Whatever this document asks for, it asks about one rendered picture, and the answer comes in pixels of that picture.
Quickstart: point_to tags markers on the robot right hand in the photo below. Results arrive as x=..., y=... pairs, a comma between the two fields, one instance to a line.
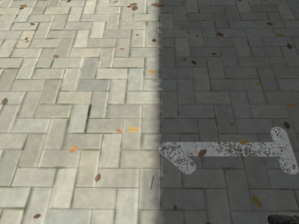
x=280, y=219

